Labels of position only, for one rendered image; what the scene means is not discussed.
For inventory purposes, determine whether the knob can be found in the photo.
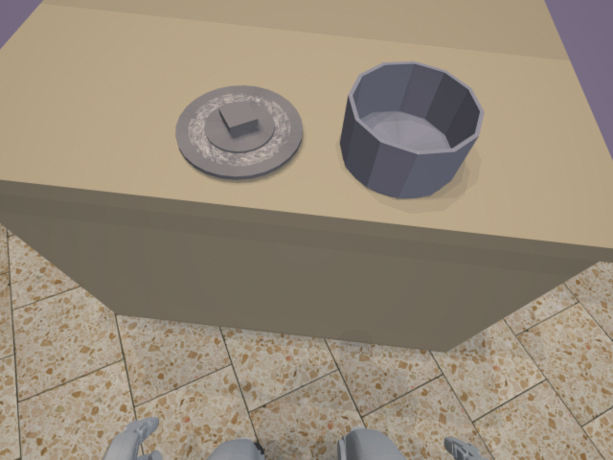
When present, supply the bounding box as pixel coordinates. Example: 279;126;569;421
218;100;259;134

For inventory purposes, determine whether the lid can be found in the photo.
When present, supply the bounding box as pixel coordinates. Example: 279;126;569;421
175;85;303;180

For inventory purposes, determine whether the table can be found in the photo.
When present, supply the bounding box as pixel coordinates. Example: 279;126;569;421
0;0;613;353

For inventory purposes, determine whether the robot thigh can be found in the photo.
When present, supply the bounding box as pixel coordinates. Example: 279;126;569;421
207;440;265;460
337;428;407;460

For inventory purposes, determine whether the right robot hand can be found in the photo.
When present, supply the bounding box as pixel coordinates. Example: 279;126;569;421
443;437;488;460

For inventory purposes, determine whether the robot right thigh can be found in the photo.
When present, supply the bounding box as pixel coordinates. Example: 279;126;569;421
337;428;407;460

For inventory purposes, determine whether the pot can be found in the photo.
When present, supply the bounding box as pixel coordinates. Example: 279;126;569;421
340;61;485;198

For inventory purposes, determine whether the left robot hand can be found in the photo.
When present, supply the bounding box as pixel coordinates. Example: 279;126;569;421
102;417;163;460

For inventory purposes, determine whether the robot left thigh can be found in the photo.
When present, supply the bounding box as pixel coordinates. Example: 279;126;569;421
207;440;265;460

